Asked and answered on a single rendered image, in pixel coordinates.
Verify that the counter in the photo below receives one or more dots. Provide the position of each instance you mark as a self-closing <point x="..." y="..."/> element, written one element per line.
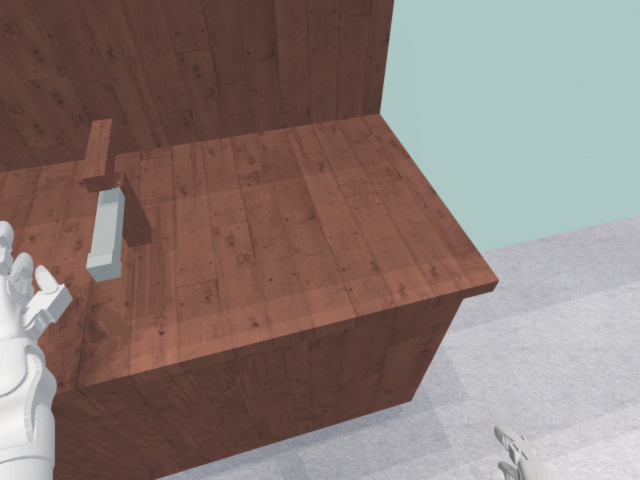
<point x="286" y="266"/>

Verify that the tap lever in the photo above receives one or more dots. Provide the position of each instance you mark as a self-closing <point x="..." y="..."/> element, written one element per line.
<point x="103" y="263"/>

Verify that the left robot hand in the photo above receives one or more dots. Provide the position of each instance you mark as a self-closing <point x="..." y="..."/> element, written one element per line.
<point x="23" y="314"/>

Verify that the right robot hand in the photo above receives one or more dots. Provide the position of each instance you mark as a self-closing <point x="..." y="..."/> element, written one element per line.
<point x="522" y="453"/>

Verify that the left robot forearm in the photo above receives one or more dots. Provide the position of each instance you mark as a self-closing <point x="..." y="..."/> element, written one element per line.
<point x="27" y="425"/>

